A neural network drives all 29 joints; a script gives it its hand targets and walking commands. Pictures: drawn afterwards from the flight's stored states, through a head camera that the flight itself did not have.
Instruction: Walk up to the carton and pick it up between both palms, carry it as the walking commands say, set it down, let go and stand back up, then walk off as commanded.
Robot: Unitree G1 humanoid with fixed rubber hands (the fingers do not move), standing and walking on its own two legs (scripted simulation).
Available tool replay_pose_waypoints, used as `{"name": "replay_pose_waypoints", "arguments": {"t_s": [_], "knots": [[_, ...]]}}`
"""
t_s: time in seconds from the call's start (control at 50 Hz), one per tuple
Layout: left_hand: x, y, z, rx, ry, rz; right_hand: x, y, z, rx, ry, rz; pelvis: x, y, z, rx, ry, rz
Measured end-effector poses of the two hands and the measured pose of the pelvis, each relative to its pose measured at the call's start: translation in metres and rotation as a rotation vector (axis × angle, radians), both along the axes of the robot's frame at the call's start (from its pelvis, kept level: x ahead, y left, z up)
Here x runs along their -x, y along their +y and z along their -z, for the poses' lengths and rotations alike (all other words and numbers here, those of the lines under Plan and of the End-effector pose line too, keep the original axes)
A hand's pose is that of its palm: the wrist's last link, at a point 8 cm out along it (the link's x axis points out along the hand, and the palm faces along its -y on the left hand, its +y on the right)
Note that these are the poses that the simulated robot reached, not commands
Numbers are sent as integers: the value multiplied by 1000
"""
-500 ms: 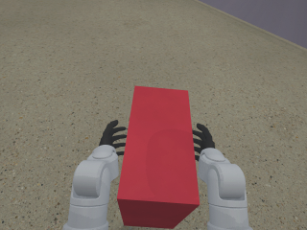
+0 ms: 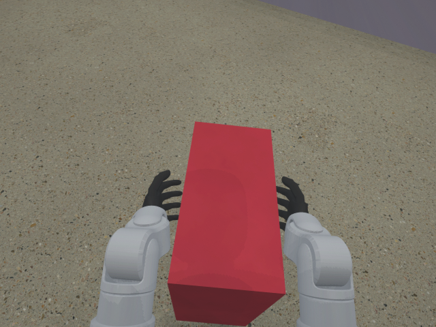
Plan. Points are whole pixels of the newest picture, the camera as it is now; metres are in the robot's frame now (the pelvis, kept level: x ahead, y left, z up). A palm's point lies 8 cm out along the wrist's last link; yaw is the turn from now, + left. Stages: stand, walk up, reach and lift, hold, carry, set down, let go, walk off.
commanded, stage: carry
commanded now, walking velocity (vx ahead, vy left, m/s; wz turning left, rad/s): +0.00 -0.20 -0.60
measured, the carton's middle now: (221, 229) +0.32 -0.01 -0.01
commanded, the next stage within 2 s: none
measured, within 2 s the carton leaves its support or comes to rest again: neither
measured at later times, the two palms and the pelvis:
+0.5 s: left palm (257, 206) +0.31 -0.06 +0.10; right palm (404, 236) +0.27 -0.29 +0.09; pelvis +0.00 -0.12 +0.01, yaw -9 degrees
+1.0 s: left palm (249, 224) +0.29 -0.05 +0.08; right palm (397, 253) +0.25 -0.28 +0.08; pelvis -0.02 -0.11 +0.01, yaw -9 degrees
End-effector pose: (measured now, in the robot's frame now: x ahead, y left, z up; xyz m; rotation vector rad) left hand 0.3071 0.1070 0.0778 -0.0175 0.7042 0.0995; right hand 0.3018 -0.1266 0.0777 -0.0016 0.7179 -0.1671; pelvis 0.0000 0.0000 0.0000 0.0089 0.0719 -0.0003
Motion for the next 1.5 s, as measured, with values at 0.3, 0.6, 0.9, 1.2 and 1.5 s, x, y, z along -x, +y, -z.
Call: {"name": "replay_pose_waypoints", "arguments": {"t_s": [0.3,0.6,0.9,1.2,1.5], "knots": [[-9,-94,-26,17,-72,88,12,-92,-29,24,-70,84,-7,-69,-2,21,9,104],[-3,-175,-28,-34,-11,170,35,-171,-20,-17,-8,154,1,-123,-13,-34,-3,154],[12,-156,-7,9,13,138,48,-153,-5,25,17,126,12,-116,-6,-6,-29,156],[14,-147,-4,28,-13,128,51,-144,-3,36,-8,122,17,-109,-7,2,-36,155],[5,-140,2,37,-12,122,42,-136,3,43,-5,119,10,-102,-7,8,-28,153]]}}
